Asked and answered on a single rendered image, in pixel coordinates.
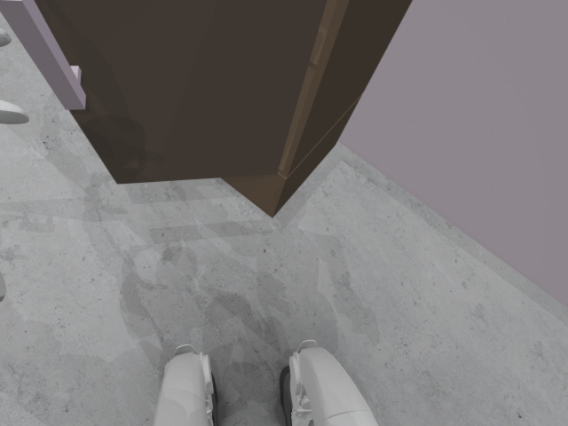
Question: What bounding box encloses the robot right thigh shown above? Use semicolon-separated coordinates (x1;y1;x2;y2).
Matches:
289;347;379;426

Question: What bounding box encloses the robot left thigh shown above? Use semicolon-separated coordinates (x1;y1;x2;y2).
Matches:
153;351;214;426

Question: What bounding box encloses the left robot hand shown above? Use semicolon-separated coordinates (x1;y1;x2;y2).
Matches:
0;28;29;124

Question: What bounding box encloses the handle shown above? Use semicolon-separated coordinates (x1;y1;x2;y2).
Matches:
0;0;86;110

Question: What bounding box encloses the robot thigh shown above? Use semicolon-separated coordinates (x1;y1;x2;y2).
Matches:
289;347;379;426
153;351;214;426

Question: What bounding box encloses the cupboard door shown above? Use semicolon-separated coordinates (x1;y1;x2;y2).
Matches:
35;0;327;185

